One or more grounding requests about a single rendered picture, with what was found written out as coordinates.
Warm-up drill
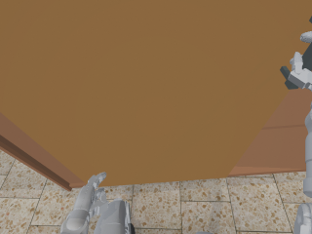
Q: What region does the right robot hand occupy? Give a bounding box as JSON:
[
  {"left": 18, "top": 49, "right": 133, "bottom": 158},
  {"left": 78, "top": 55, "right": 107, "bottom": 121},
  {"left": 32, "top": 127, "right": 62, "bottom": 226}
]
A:
[{"left": 288, "top": 31, "right": 312, "bottom": 92}]

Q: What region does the right robot upper arm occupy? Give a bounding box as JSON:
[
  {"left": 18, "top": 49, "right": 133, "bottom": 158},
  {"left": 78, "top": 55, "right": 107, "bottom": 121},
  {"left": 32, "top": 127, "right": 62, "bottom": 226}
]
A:
[{"left": 293, "top": 203, "right": 312, "bottom": 234}]

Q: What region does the handle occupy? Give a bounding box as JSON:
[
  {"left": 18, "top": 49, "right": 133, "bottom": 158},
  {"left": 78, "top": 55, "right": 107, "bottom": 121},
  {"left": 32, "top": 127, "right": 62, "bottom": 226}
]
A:
[{"left": 280, "top": 16, "right": 312, "bottom": 90}]

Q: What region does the left robot hand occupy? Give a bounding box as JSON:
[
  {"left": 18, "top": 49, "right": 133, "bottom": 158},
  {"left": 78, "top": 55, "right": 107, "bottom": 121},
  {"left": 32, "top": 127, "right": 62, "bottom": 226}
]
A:
[{"left": 73, "top": 172, "right": 109, "bottom": 218}]

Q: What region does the robot left thigh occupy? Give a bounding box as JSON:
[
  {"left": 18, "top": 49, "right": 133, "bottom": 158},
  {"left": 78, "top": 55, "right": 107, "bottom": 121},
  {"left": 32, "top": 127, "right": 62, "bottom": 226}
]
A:
[{"left": 94, "top": 200, "right": 131, "bottom": 234}]

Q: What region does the left robot forearm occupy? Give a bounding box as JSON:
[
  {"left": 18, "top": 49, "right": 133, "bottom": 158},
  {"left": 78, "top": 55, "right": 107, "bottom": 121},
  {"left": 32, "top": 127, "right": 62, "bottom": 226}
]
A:
[{"left": 60, "top": 209, "right": 90, "bottom": 234}]

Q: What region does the left robot shin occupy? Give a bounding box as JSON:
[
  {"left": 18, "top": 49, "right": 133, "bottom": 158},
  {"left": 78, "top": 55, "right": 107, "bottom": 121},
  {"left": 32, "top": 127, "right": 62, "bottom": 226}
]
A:
[{"left": 113, "top": 198, "right": 132, "bottom": 234}]

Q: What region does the wardrobe door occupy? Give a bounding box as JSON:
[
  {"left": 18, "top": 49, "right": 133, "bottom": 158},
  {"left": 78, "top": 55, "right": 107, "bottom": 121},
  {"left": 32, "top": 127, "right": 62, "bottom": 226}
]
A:
[
  {"left": 0, "top": 0, "right": 312, "bottom": 187},
  {"left": 0, "top": 112, "right": 84, "bottom": 183}
]

